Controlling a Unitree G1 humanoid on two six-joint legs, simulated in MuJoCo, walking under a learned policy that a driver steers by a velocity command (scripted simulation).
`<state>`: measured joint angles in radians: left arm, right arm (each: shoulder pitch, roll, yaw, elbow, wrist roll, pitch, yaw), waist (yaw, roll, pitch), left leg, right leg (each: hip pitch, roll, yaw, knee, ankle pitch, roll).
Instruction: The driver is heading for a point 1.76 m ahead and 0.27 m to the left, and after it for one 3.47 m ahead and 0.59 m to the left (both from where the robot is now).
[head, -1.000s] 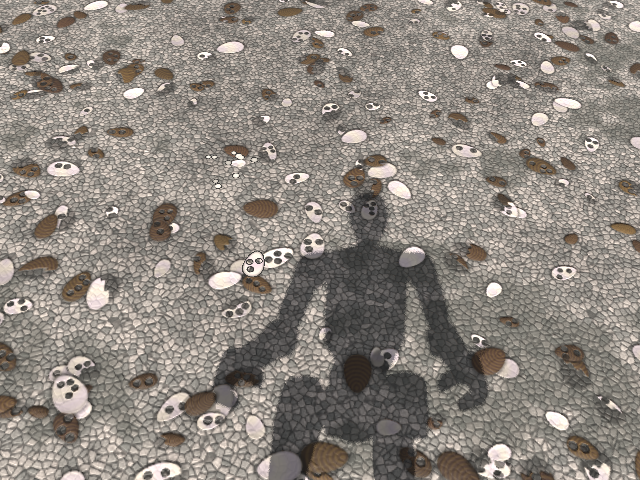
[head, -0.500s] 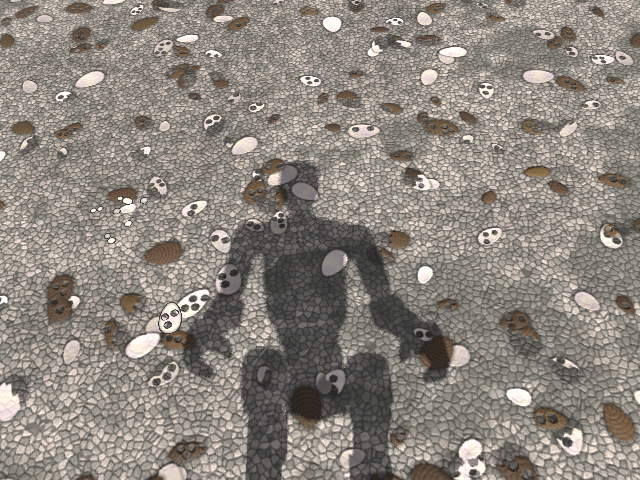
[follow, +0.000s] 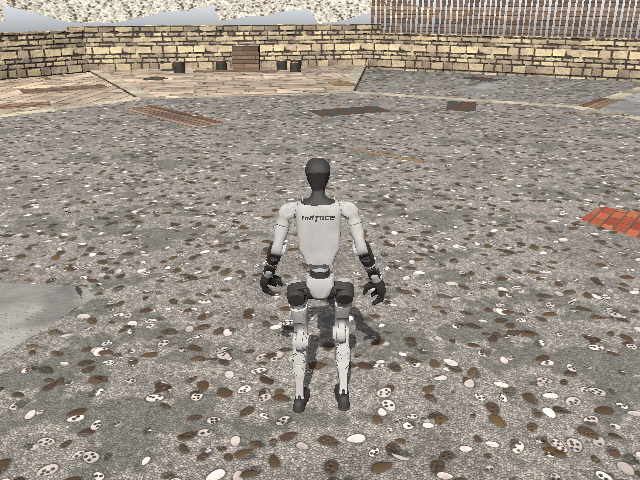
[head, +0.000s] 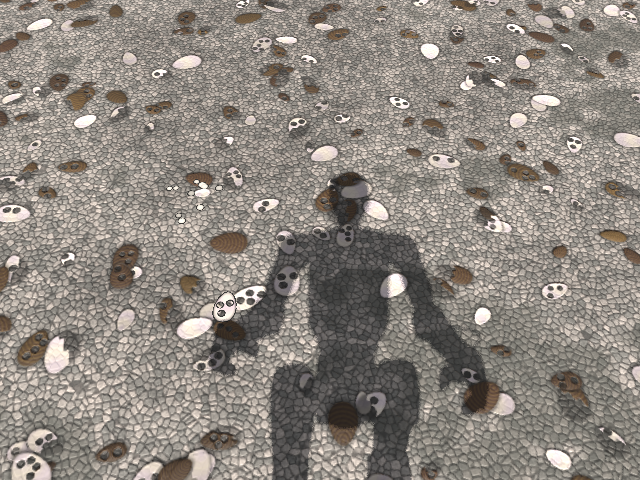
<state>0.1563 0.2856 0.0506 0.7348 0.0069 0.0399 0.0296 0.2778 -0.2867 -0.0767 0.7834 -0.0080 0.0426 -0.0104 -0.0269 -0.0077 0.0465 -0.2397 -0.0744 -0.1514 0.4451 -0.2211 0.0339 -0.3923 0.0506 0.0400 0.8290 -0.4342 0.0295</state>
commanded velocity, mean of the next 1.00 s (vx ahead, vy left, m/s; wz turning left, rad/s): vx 0.00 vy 0.00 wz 0.45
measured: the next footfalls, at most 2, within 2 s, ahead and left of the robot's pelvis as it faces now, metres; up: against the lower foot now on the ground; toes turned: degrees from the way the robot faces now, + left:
right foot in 0.12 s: +0.04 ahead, -0.11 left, +0.00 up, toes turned +8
left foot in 0.58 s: -0.03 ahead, +0.09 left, +0.00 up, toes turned +21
